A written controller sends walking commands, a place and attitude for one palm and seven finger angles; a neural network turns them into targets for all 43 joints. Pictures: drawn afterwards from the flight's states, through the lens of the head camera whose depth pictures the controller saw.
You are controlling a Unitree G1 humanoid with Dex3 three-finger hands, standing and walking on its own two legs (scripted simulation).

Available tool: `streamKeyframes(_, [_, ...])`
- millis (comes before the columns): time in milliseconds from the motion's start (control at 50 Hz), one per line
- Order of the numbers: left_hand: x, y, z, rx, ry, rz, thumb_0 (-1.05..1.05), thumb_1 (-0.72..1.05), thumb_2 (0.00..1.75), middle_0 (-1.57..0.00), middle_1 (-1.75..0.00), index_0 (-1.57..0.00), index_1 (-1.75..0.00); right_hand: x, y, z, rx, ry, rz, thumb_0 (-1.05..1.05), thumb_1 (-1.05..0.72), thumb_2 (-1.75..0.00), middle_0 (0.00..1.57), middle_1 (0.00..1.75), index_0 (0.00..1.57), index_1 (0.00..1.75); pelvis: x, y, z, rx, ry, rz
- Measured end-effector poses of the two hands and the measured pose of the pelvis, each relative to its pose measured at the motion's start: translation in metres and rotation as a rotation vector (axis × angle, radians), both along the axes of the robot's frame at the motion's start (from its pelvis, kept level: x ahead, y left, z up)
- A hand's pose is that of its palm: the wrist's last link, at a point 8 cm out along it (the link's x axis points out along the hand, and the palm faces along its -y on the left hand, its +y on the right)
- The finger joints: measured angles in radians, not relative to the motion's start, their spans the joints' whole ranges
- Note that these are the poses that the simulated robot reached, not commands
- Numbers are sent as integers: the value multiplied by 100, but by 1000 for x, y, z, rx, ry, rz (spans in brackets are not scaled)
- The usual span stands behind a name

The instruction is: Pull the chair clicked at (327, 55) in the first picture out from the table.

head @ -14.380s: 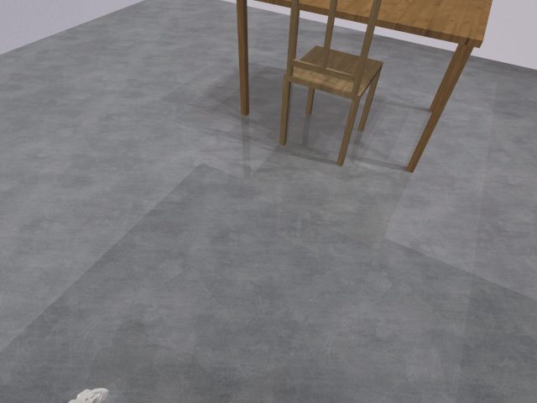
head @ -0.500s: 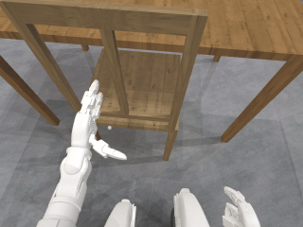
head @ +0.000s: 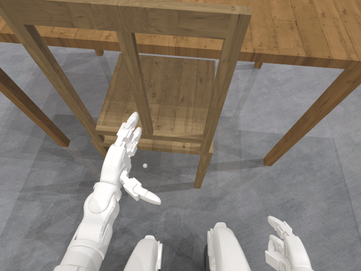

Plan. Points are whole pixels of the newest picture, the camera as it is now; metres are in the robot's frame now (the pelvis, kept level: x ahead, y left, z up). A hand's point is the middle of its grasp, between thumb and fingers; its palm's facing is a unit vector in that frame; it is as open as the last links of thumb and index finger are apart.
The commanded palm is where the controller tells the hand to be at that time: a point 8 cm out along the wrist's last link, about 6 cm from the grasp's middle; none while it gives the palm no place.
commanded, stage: aim the fingers beside a spindle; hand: left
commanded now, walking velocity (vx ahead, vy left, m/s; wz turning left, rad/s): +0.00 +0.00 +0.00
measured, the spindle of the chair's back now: (140, 95) +0.49 +0.10 +0.05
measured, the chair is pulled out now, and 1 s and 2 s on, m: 0.00 0.00 0.00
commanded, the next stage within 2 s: push the fingers through the gap in 0.10 s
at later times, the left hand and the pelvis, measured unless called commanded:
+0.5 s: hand (138, 145) +0.37 +0.10 +0.03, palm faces -0.10 -0.99 -0.05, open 16.9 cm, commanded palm +0.35 +0.15 +0.02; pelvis +0.00 +0.00 -0.01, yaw +0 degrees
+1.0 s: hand (145, 130) +0.42 +0.09 +0.01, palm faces -0.13 -0.99 -0.04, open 16.9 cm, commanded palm +0.40 +0.14 +0.02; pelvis +0.00 +0.00 +0.00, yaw -1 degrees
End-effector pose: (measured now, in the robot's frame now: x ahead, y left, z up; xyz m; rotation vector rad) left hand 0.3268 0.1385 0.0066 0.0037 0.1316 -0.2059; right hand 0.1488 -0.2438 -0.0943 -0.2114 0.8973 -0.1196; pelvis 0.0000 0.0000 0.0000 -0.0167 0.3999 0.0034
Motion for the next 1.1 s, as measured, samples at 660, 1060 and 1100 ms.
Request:
streamKeyframes(660, [38, 8, 9, 43, -51, 43, -1, -50, 30, -6, -8, -6, -8, -28, -6, -11, -2, 89, -26, 1, -91, -90, 20, 30, 20, 30, -4, -2, -1, 2, 10, -3])
streamKeyframes(1060, [78, 4, 14, 18, -96, 89, -1, -50, 30, -6, -8, -6, -8, -71, -11, -16, -15, 195, -84, 1, -91, -90, 20, 30, 20, 30, -3, 1, -1, 7, 37, -19])
streamKeyframes(1100, [80, 5, 19, 18, -122, 97, -1, -50, 30, -6, -8, -6, -8, -73, -10, -15, -15, 202, -81, 1, -91, -90, 20, 30, 20, 30, -3, 2, -1, 7, 36, -19])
